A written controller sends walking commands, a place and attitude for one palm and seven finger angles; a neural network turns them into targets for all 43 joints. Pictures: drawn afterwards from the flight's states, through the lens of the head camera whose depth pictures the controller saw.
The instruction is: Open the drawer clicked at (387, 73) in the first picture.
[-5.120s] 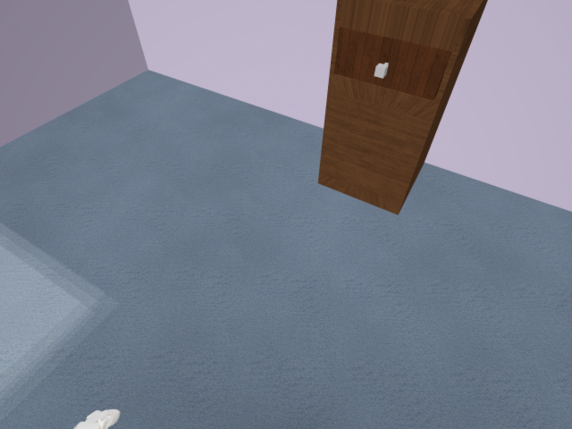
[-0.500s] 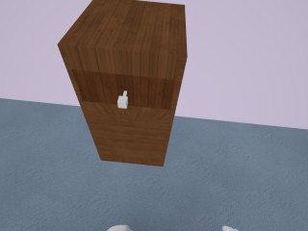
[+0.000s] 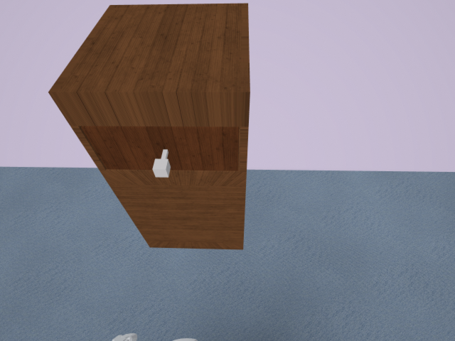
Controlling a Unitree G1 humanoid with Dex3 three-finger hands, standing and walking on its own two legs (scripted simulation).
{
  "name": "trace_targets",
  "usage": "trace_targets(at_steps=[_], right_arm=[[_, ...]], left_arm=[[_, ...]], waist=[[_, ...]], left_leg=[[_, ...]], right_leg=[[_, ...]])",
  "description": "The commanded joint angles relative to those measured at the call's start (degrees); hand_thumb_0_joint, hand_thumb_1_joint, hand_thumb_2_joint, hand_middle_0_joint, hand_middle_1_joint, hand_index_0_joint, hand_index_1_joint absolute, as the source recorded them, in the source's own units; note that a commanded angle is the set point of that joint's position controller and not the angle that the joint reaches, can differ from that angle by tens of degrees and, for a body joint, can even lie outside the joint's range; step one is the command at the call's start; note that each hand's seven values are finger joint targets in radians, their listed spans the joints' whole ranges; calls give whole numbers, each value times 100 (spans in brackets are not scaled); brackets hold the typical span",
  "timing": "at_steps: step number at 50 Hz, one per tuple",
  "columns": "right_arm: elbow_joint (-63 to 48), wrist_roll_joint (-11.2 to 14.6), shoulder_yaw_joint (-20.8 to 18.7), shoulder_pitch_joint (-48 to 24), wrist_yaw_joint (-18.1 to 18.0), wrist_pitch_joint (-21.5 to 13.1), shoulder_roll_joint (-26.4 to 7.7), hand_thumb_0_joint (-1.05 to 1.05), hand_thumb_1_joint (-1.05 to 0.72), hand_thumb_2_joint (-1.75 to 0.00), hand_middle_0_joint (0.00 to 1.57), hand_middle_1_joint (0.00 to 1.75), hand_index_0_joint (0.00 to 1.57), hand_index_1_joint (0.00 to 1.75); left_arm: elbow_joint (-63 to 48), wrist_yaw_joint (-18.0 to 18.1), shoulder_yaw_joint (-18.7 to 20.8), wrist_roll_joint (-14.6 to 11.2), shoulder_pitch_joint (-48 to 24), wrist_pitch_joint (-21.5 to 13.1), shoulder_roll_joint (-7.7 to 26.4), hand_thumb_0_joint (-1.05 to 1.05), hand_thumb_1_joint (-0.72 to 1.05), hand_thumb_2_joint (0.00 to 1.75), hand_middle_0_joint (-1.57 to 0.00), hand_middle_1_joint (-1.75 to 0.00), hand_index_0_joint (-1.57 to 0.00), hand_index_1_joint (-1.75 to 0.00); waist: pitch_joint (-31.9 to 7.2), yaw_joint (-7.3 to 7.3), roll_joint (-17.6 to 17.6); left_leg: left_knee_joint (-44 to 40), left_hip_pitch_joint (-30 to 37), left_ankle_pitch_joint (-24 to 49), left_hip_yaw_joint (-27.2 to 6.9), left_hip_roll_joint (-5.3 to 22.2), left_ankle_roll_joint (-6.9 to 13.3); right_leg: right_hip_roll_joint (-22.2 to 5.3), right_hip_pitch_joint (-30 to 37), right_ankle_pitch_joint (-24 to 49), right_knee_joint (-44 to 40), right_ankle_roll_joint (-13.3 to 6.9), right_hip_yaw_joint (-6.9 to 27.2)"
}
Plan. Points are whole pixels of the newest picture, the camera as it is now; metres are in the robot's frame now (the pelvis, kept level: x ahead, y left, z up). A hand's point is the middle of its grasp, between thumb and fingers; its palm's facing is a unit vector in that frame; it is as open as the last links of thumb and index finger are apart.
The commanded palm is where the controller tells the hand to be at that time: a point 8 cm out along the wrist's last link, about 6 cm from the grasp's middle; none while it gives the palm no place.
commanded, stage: come to a stop and stand still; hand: left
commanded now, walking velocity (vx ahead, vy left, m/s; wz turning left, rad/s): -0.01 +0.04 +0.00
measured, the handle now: (163, 162) +0.53 +0.20 -0.08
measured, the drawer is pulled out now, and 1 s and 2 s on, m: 0.00 0.00 0.00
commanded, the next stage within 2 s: look again from close up in 0.94 s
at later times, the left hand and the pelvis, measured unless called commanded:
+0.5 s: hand out of the picture -0.03 +0.21 -0.16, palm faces +0.01 -0.97 -0.23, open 7.4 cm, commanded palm none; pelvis -0.04 +0.03 +0.01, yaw -1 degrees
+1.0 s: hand out of the picture -0.08 +0.17 -0.17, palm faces +0.02 -0.99 -0.16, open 7.4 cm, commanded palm none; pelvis -0.06 +0.01 +0.01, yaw -1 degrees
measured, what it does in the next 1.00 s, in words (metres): steps on the spot: left foot, then right foot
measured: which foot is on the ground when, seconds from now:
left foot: up 0.00-0.10, down 0.12-1.00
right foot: down 0.00-0.14, up 0.16-0.38, down 0.40-1.00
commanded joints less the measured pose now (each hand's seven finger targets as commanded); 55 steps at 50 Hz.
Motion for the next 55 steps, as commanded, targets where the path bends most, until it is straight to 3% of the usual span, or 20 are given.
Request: trace_targets(at_steps=[1, 4, 5, 6, 7, 8, 9, 11, 15, 17, 20, 22, 23, 24, 31, 39, 51, 52, 53, 55], right_arm=[[-347, 7, -13, 422, 8, -136, -279, 0, -90, -90, 20, 30, 20, 30], [-198, -3, 8, 922, 7, -203, -221, 0, -90, -90, 20, 30, 20, 30], [-179, -25, 5, 1006, 5, -248, -369, 0, -90, -90, 20, 30, 20, 30], [-276, -76, -44, 841, -1, -284, -686, 0, -90, -90, 20, 30, 20, 30], [-464, -112, -68, 463, -20, -273, -948, 0, -90, -90, 20, 30, 20, 30], [-565, -137, -24, 104, -25, -265, -916, 0, -90, -90, 20, 30, 20, 30], [-569, -137, 1, -60, -61, -314, -809, 0, -90, -90, 20, 30, 20, 30], [-503, -124, 73, -109, -115, -326, -691, 0, -90, -90, 20, 30, 20, 30], [-281, -89, 74, 309, -139, -381, -716, 0, -90, -90, 20, 30, 20, 30], [-145, -56, 61, 462, -127, -391, -768, 0, -90, -90, 20, 30, 20, 30], [-104, 50, 97, 467, -92, -433, -521, 0, -90, -90, 20, 30, 20, 30], [-78, 31, 139, 372, -71, -410, -431, 0, -90, -90, 20, 30, 20, 30], [-15, 8, 146, 371, -79, -376, -475, 0, -90, -90, 20, 30, 20, 30], [28, 3, 153, 407, -74, -366, -500, 0, -90, -90, 20, 30, 20, 30], [282, -8, 272, 376, -53, -339, -404, 0, -90, -90, 20, 30, 20, 30], [348, -30, 279, 652, -53, -312, -317, 0, -90, -90, 20, 30, 20, 30], [452, -19, 300, 926, -84, -386, -162, 0, -90, -90, 20, 30, 20, 30], [6, -13, 315, 164, 9, -508, -392, 0, -90, -90, 20, 30, 20, 30], [-146, -19, 300, 672, 33, -408, -100, 0, -90, -90, 20, 30, 20, 30], [-96, -81, 319, 926, 85, -371, -124, 0, -90, -90, 20, 30, 20, 30]], left_arm=[[-215, 109, 368, 24, 473, -19, 1195, 0, 90, 90, -20, -30, -20, -30], [-190, 65, 338, -39, 291, 34, 1096, 0, 90, 90, -20, -30, -20, -30], [-229, 39, 289, -84, 282, 57, 930, 0, 90, 90, -20, -30, -20, -30], [-301, 2, 233, -123, 302, 94, 661, 0, 90, 90, -20, -30, -20, -30], [-379, -21, 192, -118, 164, 115, 474, 0, 90, 90, -20, -30, -20, -30], [-356, -31, 200, -93, 92, 122, 532, 0, 90, 90, -20, -30, -20, -30], [-294, -25, 211, -44, 100, 189, 530, 0, 90, 90, -20, -30, -20, -30], [-103, -54, 201, -40, 309, 184, 537, 0, 90, 90, -20, -30, -20, -30], [43, -60, 59, -93, 409, 40, 385, 0, 90, 90, -20, -30, -20, -30], [151, -36, 27, -119, 554, -7, 410, 0, 90, 90, -20, -30, -20, -30], [434, 35, 16, -103, 982, -157, 695, 0, 90, 90, -20, -30, -20, -30], [497, 43, -35, -107, 1006, -174, 719, 0, 90, 90, -20, -30, -20, -30], [535, 49, -37, -122, 1000, -198, 682, 0, 90, 90, -20, -30, -20, -30], [524, 51, -57, -124, 950, -189, 621, 0, 90, 90, -20, -30, -20, -30], [627, 37, -119, -137, 1039, -124, 517, 0, 90, 90, -20, -30, -20, -30], [654, 23, -107, -139, 1214, -131, 495, 0, 90, 90, -20, -30, -20, -30], [731, 38, -123, -150, 1431, -179, 291, 0, 90, 90, -20, -30, -20, -30], [816, 237, -171, -29, 1812, -367, 519, 0, 90, 90, -20, -30, -20, -30], [534, 182, -117, -75, 1536, -410, 782, 0, 90, 90, -20, -30, -20, -30], [396, 105, -91, -75, 1204, -413, 741, 0, 90, 90, -20, -30, -20, -30]], waist=[[-1033, 191, -1008], [-1050, -46, -1123], [-1016, -68, -662], [-787, -6, 418], [-404, 58, 1197], [-254, 114, 877], [-40, 141, 1237], [91, 195, 971], [-383, 21, 567], [-614, 17, 470], [-906, -15, -314], [-814, -37, -495], [-822, -43, -970], [-725, -53, -1005], [237, 17, -213], [146, 5, -183], [49, 31, -209], [230, 313, -320], [-276, -141, -304], [-291, -215, -244]], left_leg=[[-826, -136, 112, -132, 132, -52], [-2580, 963, 1509, 118, 35, -12], [-2979, 1310, 1869, -68, 241, 65], [-3446, 1105, 2036, -1086, 1045, 371], [-3891, 361, 2263, -1643, 1708, 741], [-4042, -252, 1794, -1543, 1754, 949], [-4211, -376, 1834, -1455, 1624, 966], [-3952, -45, 2470, -1001, 1331, 927], [-3327, 1521, 4557, -701, 1235, 978], [-3073, 1812, 4898, -689, 1169, 895], [-2606, 1223, 3852, -331, 690, 349], [-2822, 1246, 3343, -228, 525, 239], [-2821, 1330, 3141, -191, 560, 196], [-2878, 1350, 2969, -178, 563, 196], [-3360, 1034, 1952, -285, 553, 240], [-3319, 956, 1562, -252, 485, 223], [-3330, 880, 1825, -283, 559, 237], [-1927, 187, 1941, -51, 542, 45], [-1904, 429, 1010, -179, 331, 124], [-1993, 660, 1296, -145, 300, 209]], right_leg=[[-1568, 1390, 3049, -754, -958, 1294], [-1165, 777, 1653, -481, -466, 1004], [-829, 393, 939, -194, -213, 795], [-288, -140, -179, 244, 90, 401], [4, -186, -1008, 721, 252, 175], [13, 129, -1270, 1220, 218, 415], [-2, 11, -1404, 1646, 206, 558], [49, -201, -1202, 2021, 184, 705], [38, -252, -1221, 856, 297, 459], [62, 198, -752, -114, 312, 398], [-499, 1381, 2040, -891, 82, 1018], [-653, 1298, 2639, -689, -57, 985], [-560, 1211, 2537, -711, -76, 981], [-511, 1103, 2208, -773, -59, 925], [-308, 490, -33, -1360, 36, 982], [-279, 378, -698, -1563, 18, 1056], [-245, 504, -227, -1386, -8, 969], [-643, 594, 2366, -1156, 139, 1300], [-932, 537, 713, -1375, -199, 1531], [-659, 52, -1322, -1456, -359, 1336]])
